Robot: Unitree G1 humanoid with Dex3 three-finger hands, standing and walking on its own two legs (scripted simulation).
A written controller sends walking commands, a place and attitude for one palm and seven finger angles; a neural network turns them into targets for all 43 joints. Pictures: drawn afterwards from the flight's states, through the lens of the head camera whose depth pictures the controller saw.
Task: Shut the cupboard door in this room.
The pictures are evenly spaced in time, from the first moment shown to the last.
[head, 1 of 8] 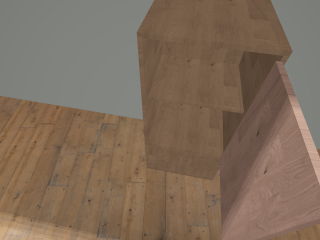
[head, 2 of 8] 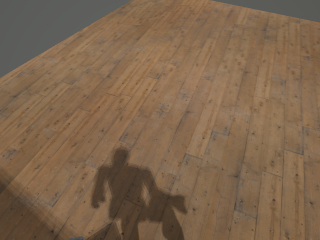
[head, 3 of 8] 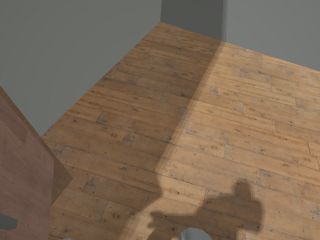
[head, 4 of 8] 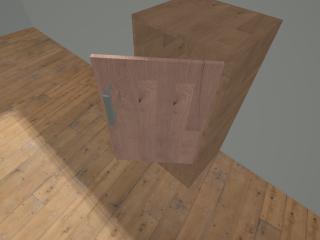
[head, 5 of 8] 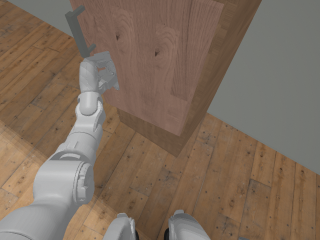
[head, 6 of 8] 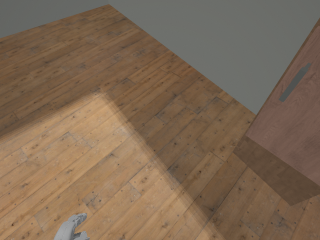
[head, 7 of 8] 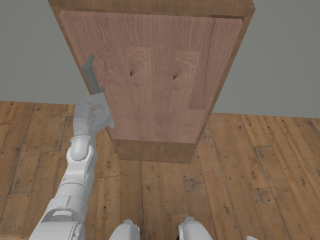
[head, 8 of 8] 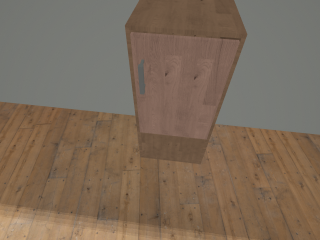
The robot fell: no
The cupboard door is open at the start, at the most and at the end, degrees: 91 91 0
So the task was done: yes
